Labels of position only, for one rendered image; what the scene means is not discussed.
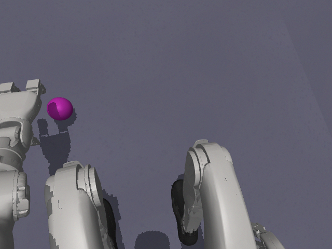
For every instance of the left robot foot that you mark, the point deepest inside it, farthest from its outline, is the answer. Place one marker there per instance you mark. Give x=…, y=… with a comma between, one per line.
x=111, y=225

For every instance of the left robot arm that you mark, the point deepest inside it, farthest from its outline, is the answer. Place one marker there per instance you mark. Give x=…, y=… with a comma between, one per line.
x=15, y=140

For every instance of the ball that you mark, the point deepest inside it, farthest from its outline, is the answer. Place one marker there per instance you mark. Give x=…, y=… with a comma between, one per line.
x=59, y=108

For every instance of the left robot hand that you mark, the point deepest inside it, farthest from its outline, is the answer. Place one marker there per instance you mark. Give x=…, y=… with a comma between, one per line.
x=21, y=104

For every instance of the right robot foot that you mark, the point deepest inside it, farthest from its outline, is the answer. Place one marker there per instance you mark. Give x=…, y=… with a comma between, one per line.
x=178, y=209

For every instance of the right robot hand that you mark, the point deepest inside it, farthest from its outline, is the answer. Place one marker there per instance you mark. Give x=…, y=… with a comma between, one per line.
x=268, y=239

